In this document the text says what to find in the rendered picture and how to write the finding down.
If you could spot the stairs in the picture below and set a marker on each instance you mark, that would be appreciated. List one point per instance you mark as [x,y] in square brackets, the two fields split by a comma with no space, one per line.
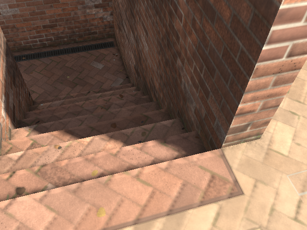
[78,137]

